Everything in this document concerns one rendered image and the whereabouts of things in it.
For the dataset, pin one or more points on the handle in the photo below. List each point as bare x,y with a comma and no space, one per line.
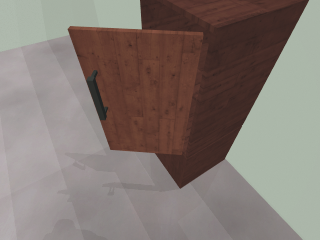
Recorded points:
93,87

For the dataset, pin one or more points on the cupboard door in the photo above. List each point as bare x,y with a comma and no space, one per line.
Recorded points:
146,79

